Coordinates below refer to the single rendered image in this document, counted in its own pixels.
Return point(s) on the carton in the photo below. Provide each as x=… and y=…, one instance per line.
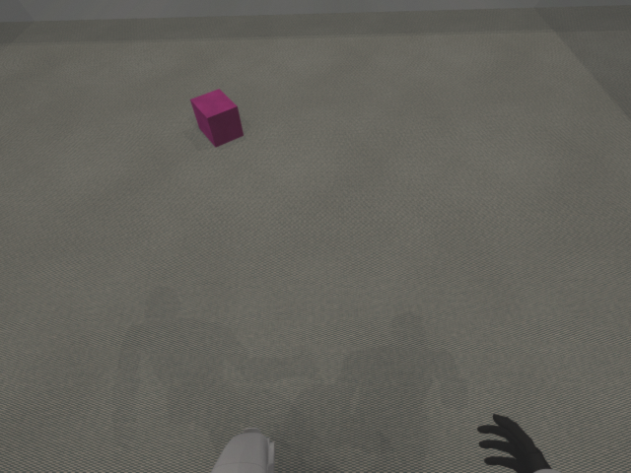
x=217, y=117

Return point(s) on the left robot thigh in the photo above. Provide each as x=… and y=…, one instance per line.
x=247, y=453

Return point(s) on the right robot hand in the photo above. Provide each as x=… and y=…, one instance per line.
x=528, y=458

